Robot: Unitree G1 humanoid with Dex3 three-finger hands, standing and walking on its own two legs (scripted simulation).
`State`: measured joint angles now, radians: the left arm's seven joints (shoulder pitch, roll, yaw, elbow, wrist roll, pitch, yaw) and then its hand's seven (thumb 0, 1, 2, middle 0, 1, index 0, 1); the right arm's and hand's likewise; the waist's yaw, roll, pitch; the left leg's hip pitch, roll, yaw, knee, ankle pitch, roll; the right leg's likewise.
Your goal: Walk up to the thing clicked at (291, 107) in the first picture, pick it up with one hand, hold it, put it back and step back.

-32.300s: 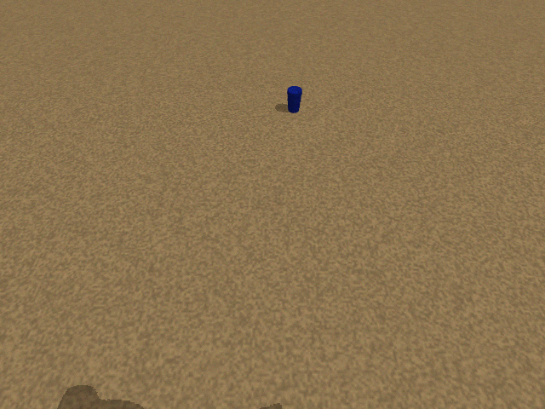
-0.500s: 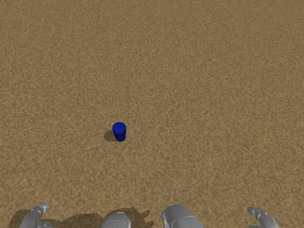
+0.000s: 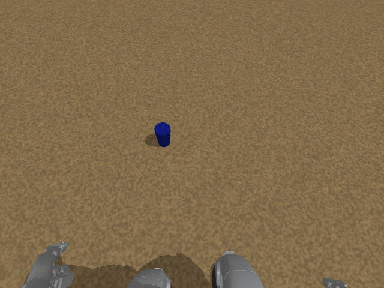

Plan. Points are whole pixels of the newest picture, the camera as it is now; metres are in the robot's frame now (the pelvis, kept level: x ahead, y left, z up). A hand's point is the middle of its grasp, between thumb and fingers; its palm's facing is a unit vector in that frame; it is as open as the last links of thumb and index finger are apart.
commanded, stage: step back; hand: left
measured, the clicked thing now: (163, 135) +0.88 +0.17 -0.68
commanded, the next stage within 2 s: stand in 1.46 s
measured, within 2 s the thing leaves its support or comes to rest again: neither
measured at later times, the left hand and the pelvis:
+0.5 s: hand out of the picture -0.09 +0.25 -0.12, palm faces -0.02 -0.90 -0.44, open 7.3 cm; pelvis -0.15 -0.03 +0.01, yaw -2 degrees
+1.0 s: hand out of the picture -0.10 +0.24 -0.12, palm faces +0.04 -0.92 -0.38, open 7.3 cm; pelvis -0.15 -0.03 +0.02, yaw +1 degrees
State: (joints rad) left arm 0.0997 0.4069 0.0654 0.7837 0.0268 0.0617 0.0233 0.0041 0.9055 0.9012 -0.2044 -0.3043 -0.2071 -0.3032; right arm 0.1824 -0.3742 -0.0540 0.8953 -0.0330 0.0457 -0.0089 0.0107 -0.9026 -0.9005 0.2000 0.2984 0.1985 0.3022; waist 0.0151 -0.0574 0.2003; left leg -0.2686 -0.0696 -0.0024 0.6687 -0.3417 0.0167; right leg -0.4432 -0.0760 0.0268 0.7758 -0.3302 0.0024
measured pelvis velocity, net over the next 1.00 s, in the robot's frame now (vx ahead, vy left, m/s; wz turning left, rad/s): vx -0.15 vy -0.03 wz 0.02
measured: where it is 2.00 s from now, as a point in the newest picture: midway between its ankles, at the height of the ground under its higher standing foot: outside the picture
